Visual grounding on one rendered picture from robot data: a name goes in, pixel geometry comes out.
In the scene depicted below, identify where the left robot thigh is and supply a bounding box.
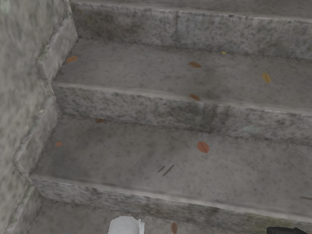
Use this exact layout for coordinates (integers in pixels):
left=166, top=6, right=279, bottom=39
left=107, top=215, right=145, bottom=234

